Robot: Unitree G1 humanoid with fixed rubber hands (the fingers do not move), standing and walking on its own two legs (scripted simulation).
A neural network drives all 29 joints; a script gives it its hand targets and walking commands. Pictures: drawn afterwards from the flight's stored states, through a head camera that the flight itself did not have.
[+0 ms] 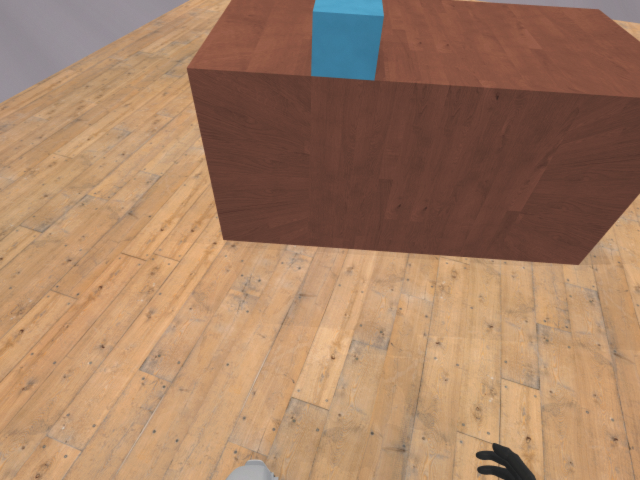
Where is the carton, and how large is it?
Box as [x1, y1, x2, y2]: [311, 0, 383, 79]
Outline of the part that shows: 315,0 312,21 311,75 374,79 383,18 381,0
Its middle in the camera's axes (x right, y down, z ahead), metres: +0.08 -0.63 +1.14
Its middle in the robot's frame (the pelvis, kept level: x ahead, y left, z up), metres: +1.29 +0.01 +0.05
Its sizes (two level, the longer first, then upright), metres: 0.276 0.181 0.166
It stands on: a pedestal, 0.73 m high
